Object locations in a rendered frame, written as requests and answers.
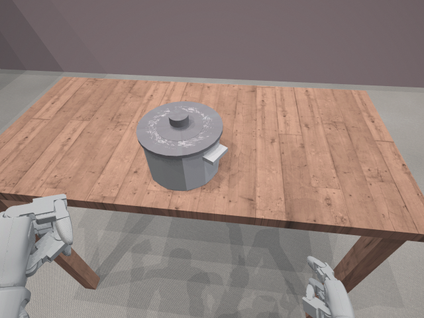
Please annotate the pot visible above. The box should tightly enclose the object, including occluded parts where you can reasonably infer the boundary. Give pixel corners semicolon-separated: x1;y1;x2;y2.
138;122;228;191

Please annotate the lid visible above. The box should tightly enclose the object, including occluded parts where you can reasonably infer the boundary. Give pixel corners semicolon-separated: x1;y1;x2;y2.
136;101;223;159

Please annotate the robot left forearm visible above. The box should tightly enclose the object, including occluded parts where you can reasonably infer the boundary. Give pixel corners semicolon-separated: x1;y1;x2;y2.
0;286;31;318

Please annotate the robot left hand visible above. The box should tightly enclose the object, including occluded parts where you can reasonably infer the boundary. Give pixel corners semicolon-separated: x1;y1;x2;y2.
0;194;73;288

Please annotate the table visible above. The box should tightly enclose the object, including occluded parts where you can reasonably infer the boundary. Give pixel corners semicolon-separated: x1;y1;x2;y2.
0;77;424;318

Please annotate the knob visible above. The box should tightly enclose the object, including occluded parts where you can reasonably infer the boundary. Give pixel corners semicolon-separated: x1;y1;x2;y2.
168;109;189;128

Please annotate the robot right hand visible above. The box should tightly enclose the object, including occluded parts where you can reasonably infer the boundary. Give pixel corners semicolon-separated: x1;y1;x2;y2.
302;256;355;318

